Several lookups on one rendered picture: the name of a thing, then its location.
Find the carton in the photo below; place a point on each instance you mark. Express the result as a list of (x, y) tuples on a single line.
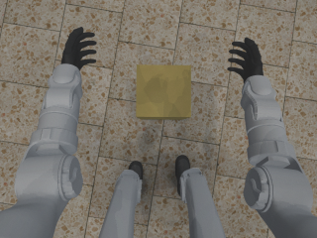
[(163, 91)]

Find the robot left upper arm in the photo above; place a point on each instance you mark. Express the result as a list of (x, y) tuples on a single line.
[(44, 186)]

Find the left robot foot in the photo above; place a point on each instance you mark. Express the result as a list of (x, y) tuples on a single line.
[(137, 167)]

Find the robot right hand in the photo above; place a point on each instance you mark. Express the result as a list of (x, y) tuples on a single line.
[(252, 63)]

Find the right robot forearm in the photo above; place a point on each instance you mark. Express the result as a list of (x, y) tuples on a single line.
[(268, 144)]

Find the left robot shin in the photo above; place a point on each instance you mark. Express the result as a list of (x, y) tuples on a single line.
[(129, 173)]

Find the left robot forearm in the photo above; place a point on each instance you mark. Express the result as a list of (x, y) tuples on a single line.
[(56, 131)]

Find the robot right upper arm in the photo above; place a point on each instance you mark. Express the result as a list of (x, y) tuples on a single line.
[(283, 199)]

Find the robot left hand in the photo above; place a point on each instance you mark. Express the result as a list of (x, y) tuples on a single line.
[(72, 53)]

